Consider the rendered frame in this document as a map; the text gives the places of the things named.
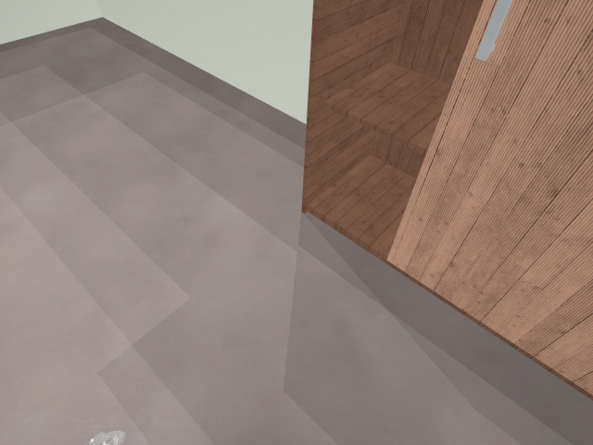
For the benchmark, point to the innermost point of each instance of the handle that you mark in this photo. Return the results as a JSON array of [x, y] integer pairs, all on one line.
[[493, 29]]

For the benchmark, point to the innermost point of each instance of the wardrobe door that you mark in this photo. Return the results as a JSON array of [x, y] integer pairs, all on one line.
[[500, 219]]

